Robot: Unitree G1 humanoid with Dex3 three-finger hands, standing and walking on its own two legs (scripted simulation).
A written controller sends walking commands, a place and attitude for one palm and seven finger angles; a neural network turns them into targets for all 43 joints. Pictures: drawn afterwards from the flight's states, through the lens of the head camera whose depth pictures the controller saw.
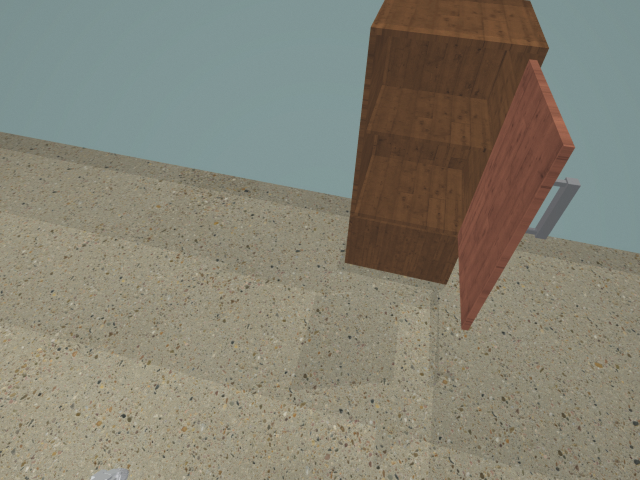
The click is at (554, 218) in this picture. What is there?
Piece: cupboard door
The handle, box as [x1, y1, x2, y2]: [525, 177, 580, 238]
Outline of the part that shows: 578,180 575,178 566,177 564,180 556,179 553,185 558,185 560,187 536,227 528,227 525,232 532,233 535,235 535,237 545,238 580,185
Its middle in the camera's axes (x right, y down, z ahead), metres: +0.46 -0.06 +0.79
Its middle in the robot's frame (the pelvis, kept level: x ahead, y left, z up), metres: +0.66 -0.43 -0.04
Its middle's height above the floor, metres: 0.73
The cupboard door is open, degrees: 92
